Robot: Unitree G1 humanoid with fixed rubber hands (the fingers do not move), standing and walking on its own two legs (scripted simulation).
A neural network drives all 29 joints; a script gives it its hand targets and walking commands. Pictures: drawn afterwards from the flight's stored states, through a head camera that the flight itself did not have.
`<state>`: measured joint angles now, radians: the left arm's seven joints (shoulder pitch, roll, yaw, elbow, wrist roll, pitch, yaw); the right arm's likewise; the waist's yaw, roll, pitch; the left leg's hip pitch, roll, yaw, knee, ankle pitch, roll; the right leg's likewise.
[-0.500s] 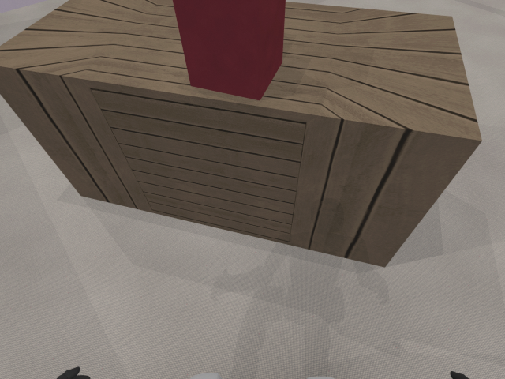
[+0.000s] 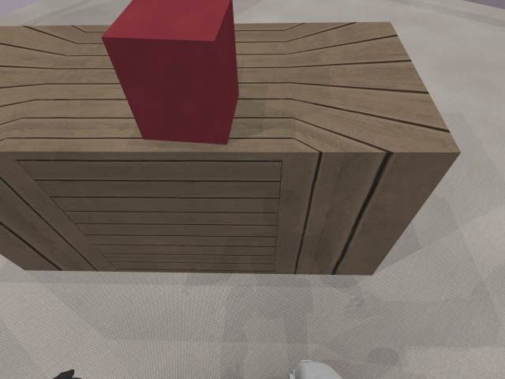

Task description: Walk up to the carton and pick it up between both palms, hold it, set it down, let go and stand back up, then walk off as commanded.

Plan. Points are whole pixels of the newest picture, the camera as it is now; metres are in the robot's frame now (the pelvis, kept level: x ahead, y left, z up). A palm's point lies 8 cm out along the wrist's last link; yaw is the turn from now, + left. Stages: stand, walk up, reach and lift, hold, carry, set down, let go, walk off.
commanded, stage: walk up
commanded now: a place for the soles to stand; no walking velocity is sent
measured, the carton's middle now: (184, 72) +0.74 +0.13 +0.08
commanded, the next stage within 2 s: none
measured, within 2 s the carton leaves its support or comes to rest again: neither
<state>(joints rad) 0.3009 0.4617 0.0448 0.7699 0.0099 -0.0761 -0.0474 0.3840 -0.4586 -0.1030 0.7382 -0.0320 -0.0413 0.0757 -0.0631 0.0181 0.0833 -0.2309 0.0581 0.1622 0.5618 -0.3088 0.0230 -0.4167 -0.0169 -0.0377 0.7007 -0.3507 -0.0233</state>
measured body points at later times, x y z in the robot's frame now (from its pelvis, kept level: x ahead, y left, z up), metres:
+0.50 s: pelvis +0.14 +0.09 -0.03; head +0.18 +0.10 +0.42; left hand +0.22 +0.44 -0.12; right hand +0.25 -0.24 -0.11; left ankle +0.26 +0.22 -0.73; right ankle +0.09 -0.08 -0.70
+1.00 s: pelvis +0.18 +0.11 -0.02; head +0.22 +0.12 +0.42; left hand +0.34 +0.42 -0.12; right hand +0.21 -0.22 -0.12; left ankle +0.22 +0.23 -0.73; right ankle +0.20 +0.01 -0.73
